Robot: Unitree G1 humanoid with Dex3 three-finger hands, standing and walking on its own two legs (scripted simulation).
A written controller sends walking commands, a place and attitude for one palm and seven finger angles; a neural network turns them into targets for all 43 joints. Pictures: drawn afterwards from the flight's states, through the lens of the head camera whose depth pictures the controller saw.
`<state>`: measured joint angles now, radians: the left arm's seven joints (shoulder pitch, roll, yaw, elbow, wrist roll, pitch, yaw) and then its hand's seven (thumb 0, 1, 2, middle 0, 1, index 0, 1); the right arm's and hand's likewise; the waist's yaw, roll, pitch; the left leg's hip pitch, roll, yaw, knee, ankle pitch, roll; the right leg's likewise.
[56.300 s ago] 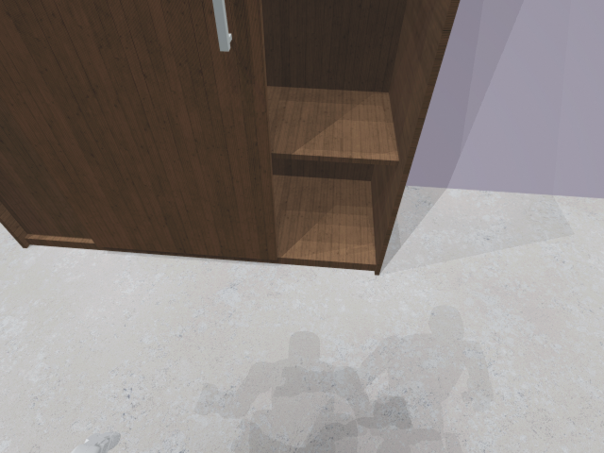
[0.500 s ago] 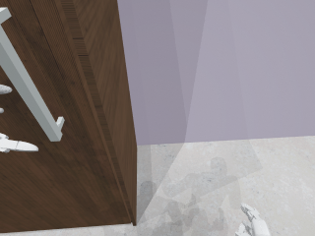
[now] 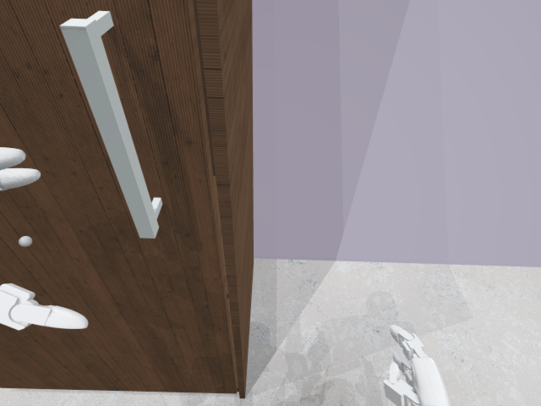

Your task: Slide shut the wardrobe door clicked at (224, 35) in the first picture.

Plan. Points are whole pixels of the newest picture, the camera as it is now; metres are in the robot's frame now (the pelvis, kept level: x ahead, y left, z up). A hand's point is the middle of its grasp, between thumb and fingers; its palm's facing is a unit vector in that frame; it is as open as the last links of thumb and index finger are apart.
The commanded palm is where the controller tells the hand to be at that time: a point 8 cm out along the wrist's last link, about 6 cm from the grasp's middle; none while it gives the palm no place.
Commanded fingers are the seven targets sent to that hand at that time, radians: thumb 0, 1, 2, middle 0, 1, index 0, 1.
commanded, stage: slip the hand off the handle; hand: left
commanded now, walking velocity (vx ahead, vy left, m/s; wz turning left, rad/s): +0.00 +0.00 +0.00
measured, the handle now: (129, 143) +0.29 +0.23 +0.27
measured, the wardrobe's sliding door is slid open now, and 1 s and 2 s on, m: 0.00 0.00 0.00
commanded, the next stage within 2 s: draw the hand back to the body in 0.40 s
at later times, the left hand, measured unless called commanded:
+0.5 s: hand (30, 267) +0.14 +0.24 +0.24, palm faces +0.45 -0.86 -0.25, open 14.7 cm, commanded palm +0.08 +0.29 +0.24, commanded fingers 0.00 -0.55 0.20 -0.25 -1.15 -0.25 -1.15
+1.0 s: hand (68, 260) +0.17 +0.24 +0.22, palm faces +0.25 -0.96 -0.13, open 14.6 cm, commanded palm +0.11 +0.28 +0.22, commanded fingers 0.00 -0.37 0.29 -0.24 -1.04 -0.24 -1.04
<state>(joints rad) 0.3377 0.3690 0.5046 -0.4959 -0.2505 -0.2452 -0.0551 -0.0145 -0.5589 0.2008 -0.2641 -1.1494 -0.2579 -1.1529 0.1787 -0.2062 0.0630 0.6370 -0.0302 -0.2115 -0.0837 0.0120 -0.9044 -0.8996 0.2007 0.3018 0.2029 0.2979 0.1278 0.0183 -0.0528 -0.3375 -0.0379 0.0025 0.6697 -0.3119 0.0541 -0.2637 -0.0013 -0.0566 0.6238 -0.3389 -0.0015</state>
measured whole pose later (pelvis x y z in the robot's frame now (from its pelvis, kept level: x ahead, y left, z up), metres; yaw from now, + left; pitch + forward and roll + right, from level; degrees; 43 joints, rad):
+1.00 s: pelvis +0.00 -0.03 +0.01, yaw +0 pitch -5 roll -1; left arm 0.30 0.44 0.55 -0.44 -0.43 0.40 -0.27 -0.02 -0.54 0.21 -0.26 -1.14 -0.25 -1.15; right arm 0.19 -0.26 0.10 0.62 0.10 -0.33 -0.13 0.01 -0.90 -0.90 0.20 0.30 0.20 0.30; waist 0.10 0.07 -0.10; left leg -0.22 0.00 -0.02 0.59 -0.28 0.01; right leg -0.15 0.04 -0.08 0.53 -0.31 -0.04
